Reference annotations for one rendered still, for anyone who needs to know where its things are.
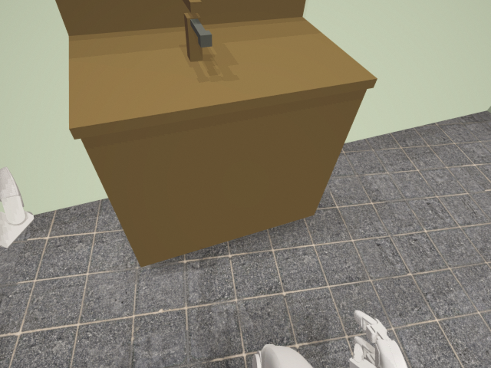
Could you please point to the robot right thigh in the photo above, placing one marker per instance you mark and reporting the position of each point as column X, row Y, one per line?
column 279, row 357

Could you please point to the counter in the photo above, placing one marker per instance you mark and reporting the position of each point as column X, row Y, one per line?
column 199, row 146

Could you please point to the tap lever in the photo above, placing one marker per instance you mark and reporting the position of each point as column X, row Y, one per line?
column 204, row 37

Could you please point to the robot left hand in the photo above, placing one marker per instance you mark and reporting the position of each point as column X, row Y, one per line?
column 15, row 219

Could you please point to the robot right hand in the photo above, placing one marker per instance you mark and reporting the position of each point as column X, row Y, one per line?
column 386, row 353

